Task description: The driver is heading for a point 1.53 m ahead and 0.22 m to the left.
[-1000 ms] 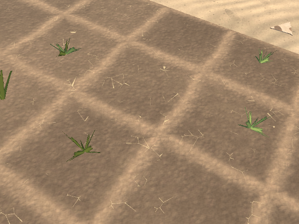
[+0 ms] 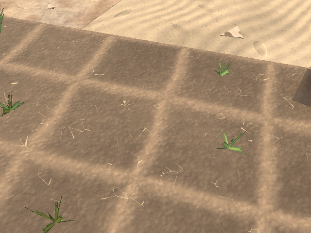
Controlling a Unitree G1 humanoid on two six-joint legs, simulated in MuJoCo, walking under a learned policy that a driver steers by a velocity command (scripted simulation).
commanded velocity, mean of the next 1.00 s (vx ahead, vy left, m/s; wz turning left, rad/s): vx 0.00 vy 0.00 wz -0.01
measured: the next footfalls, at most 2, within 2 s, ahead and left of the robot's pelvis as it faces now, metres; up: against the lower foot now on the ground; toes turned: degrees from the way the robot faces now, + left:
right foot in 1.92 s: +0.27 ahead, -0.11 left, +0.00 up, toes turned -4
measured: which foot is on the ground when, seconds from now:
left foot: down 0.00-1.00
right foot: down 0.00-1.00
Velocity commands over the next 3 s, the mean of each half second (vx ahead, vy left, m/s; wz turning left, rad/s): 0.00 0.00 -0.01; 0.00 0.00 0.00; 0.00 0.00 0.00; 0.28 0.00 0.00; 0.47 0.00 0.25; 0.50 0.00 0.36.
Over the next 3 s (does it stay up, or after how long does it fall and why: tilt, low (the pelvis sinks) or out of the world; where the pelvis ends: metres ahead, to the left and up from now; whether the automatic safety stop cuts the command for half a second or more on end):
stays up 0.76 0.03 -0.02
